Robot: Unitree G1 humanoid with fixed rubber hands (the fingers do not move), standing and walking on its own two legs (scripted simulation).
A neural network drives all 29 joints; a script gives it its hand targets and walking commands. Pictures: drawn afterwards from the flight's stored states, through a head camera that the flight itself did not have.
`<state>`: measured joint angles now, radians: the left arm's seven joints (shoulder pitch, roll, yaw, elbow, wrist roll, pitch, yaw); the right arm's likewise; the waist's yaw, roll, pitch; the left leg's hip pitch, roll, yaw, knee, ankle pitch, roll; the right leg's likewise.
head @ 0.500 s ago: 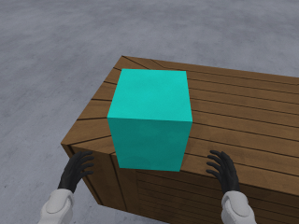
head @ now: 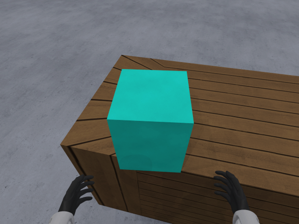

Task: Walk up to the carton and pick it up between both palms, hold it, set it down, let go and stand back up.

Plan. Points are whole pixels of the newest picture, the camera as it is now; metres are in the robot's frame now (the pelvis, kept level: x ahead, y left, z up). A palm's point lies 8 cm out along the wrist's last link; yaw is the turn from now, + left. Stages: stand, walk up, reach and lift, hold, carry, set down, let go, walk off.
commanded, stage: set down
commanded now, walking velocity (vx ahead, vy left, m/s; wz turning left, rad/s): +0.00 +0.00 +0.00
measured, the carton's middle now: (151, 122) +0.42 +0.02 +0.04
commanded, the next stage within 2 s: let go in 0.48 s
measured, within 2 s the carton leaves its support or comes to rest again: neither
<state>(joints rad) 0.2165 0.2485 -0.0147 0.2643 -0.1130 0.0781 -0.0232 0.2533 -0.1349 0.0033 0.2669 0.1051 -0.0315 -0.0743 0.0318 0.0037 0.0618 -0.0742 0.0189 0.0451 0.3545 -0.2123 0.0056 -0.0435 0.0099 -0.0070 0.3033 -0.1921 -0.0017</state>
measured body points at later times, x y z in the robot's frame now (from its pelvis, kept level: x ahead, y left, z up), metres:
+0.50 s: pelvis +0.00 -0.01 +0.00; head +0.00 -0.01 +0.45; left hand +0.17 +0.22 -0.08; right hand +0.18 -0.23 -0.08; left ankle -0.01 +0.11 -0.75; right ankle -0.01 -0.12 -0.75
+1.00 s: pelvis -0.01 -0.01 +0.00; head +0.00 -0.01 +0.45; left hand +0.17 +0.22 -0.09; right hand +0.16 -0.24 -0.09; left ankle -0.01 +0.11 -0.75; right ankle -0.01 -0.12 -0.75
